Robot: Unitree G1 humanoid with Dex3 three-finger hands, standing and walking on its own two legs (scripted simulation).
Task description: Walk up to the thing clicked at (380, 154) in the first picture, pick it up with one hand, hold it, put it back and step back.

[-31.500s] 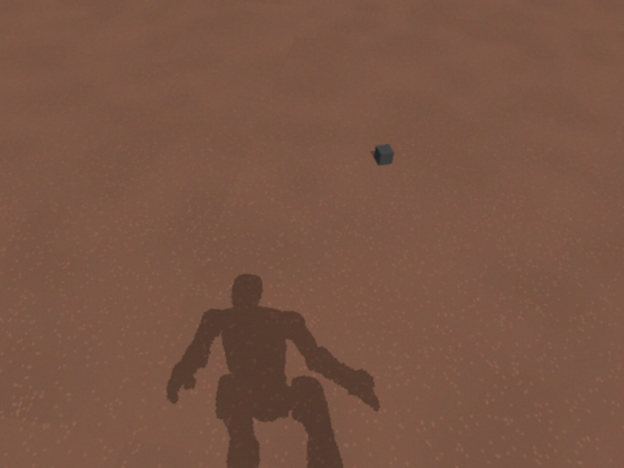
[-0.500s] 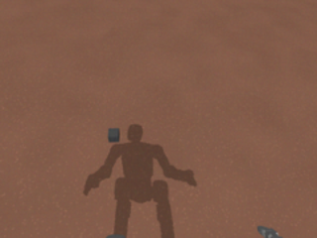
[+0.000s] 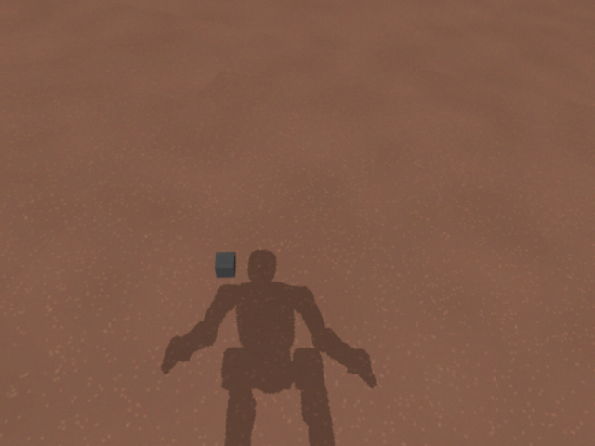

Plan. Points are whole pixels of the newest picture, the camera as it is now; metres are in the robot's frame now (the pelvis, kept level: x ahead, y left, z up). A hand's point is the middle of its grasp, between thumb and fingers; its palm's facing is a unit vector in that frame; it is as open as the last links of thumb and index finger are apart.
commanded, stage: walk up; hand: left
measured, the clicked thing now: (225, 264) +0.83 +0.24 -0.73
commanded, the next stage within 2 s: stand in 0.74 s
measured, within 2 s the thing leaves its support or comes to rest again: neither
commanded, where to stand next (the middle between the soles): +0.46 -0.02 m, yaw +3 degrees
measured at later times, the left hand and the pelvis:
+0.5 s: hand out of the picture +0.14 +0.23 -0.14, palm faces +0.03 -0.95 -0.32, open 7.4 cm; pelvis +0.03 -0.02 +0.00, yaw +1 degrees
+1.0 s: hand out of the picture +0.10 +0.25 -0.15, palm faces +0.00 -0.94 -0.33, open 7.4 cm; pelvis +0.03 -0.01 +0.01, yaw +1 degrees
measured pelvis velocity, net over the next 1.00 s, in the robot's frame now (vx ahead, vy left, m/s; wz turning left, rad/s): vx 0.03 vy -0.01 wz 0.01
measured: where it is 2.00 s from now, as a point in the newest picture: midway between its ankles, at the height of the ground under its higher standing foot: outside the picture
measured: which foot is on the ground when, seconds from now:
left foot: down 0.00-1.00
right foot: up 0.00-0.16, down 0.18-1.00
